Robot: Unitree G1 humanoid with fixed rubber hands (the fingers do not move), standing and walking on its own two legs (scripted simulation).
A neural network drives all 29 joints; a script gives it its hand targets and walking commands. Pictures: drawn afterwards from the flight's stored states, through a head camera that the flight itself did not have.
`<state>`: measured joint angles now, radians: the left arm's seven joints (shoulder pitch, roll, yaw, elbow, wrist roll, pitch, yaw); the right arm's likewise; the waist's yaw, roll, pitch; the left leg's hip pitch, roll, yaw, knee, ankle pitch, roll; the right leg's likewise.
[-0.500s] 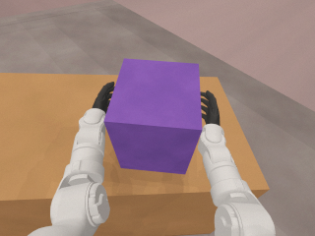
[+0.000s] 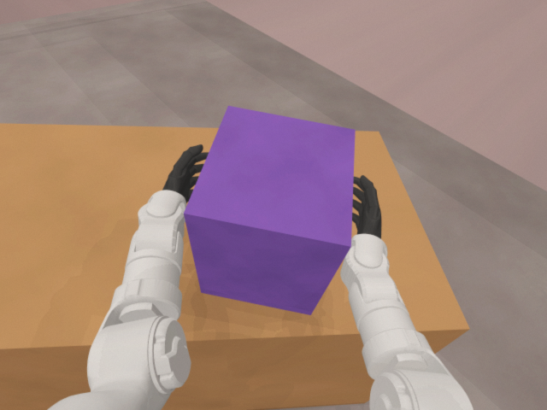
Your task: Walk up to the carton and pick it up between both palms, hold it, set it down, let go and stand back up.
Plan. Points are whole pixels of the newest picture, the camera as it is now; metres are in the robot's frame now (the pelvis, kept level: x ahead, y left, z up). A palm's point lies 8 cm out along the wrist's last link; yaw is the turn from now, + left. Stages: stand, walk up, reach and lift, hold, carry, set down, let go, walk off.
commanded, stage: set down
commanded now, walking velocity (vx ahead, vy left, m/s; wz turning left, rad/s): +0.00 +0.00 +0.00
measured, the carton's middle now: (272, 217) +0.40 -0.02 +0.05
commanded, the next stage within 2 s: none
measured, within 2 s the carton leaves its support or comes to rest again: rests again in 1.54 s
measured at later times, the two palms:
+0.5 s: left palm (183, 201) +0.41 +0.12 +0.08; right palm (367, 240) +0.33 -0.16 +0.06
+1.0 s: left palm (182, 203) +0.41 +0.13 +0.07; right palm (365, 240) +0.33 -0.15 +0.06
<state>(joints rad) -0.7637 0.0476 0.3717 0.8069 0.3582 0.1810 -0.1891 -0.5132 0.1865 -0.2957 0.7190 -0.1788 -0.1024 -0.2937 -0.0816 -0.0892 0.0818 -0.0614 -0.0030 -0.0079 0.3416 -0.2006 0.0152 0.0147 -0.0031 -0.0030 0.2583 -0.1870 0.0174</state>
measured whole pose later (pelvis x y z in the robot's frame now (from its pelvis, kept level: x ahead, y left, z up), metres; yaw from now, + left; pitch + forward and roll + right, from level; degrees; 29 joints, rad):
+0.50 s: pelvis +0.00 +0.00 +0.00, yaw +0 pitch -5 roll -1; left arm -0.76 0.05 0.39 0.89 0.36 0.09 -0.19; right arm -0.49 0.20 -0.34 0.77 -0.24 -0.19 -0.30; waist -0.08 -0.09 0.10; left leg -0.06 0.00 -0.01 0.34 -0.20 0.02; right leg 0.01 0.00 0.00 0.26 -0.19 0.02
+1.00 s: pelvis +0.00 +0.00 +0.00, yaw +0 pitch -4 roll -1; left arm -0.76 0.05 0.44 0.91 0.38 0.05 -0.21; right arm -0.49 0.21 -0.36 0.80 -0.27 -0.28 -0.29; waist -0.08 -0.09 0.11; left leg -0.06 0.00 -0.01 0.34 -0.20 0.02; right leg 0.01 0.00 0.00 0.26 -0.19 0.02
